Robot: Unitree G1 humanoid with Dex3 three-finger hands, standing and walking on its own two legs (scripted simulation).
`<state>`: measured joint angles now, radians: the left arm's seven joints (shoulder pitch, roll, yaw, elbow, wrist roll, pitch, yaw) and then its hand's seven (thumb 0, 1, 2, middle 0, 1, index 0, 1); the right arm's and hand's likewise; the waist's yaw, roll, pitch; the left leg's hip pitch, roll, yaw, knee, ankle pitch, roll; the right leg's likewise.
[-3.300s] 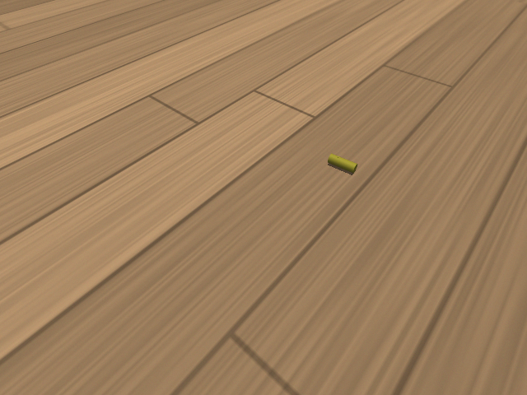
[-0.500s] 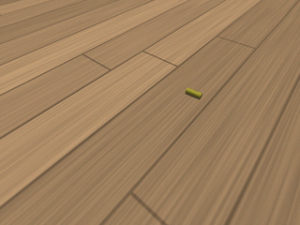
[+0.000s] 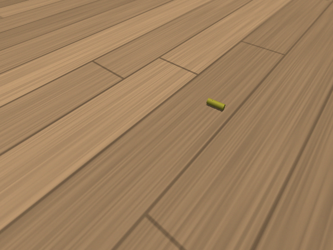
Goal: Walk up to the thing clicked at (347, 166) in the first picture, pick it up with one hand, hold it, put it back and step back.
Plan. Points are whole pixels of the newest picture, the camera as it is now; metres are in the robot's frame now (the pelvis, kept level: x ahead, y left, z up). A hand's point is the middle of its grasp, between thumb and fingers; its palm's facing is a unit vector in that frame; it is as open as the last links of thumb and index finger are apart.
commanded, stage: stand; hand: left
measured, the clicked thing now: (215, 104) +1.38 -0.46 -0.76
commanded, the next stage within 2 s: walk up in 0.42 s
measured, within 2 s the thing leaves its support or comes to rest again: neither
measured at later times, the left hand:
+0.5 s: hand out of the picture +0.07 +0.26 -0.16, palm faces -0.07 -0.94 -0.33, open 7.4 cm
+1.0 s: hand (125, 222) +0.24 +0.13 -0.14, palm faces -0.30 -0.88 -0.37, open 7.4 cm
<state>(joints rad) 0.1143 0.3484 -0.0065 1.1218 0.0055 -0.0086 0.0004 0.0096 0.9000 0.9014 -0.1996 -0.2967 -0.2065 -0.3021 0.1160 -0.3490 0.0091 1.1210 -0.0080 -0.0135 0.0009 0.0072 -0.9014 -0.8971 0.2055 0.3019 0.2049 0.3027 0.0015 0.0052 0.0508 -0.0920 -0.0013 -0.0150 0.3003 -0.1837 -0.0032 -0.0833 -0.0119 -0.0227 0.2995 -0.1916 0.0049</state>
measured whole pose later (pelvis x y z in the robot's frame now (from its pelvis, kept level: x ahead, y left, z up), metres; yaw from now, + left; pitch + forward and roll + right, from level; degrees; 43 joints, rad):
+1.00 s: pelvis +0.13 -0.11 -0.01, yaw -20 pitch -3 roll +0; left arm 0.35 0.37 0.06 0.89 0.01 -0.04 -0.07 0.01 0.90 0.90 -0.20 -0.30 -0.21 -0.30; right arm 0.21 -0.44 -0.07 0.88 -0.03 -0.04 0.08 0.01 -0.90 -0.90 0.20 0.30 0.20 0.30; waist 0.04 0.07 0.07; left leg -0.48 0.10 0.02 0.88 -0.31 0.00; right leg -0.19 0.02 0.00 0.50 -0.27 -0.04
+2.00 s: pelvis +0.55 -0.23 -0.04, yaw -34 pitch -2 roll +0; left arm 0.38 0.45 0.05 0.89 0.01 -0.07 -0.02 0.01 0.90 0.90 -0.20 -0.30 -0.21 -0.30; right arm 0.26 -0.44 -0.09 0.84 -0.04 -0.06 0.09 0.01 -0.90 -0.90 0.21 0.30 0.20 0.30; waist 0.02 0.00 0.06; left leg -0.42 0.07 0.07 0.67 -0.21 0.01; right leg -0.23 -0.06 0.05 0.78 -0.46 -0.01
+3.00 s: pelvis +0.86 -0.32 -0.03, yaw -38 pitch -2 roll +0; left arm 0.24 0.43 0.03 0.93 0.00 -0.02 0.00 0.01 0.90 0.90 -0.20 -0.30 -0.21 -0.30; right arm 0.26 -0.40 -0.03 0.87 -0.01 -0.05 0.02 0.01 -0.90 -0.90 0.21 0.30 0.21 0.30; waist -0.01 -0.03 0.12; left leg -0.32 0.05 0.08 0.65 -0.29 0.02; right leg -0.45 -0.05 -0.02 0.84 -0.38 -0.03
